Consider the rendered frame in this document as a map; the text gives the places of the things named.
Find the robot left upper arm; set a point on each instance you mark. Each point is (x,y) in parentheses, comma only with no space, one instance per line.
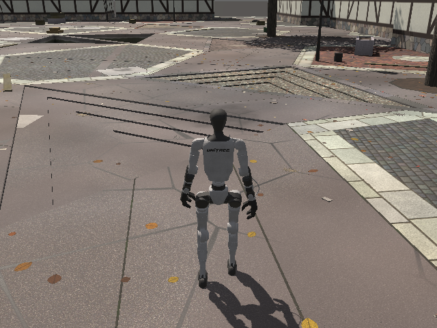
(197,144)

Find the robot right forearm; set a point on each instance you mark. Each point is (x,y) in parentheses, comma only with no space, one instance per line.
(248,186)

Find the robot right upper arm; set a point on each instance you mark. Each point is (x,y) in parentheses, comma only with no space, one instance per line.
(239,144)

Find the robot left forearm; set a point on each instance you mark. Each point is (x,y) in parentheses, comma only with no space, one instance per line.
(187,181)

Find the robot right hand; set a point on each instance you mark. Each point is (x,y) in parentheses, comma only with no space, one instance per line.
(253,209)

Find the robot head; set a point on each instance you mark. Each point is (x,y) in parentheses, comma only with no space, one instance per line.
(218,118)

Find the robot right thigh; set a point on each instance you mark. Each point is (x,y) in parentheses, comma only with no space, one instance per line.
(234,203)

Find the robot left hand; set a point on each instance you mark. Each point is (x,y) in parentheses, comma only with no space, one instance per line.
(185,198)

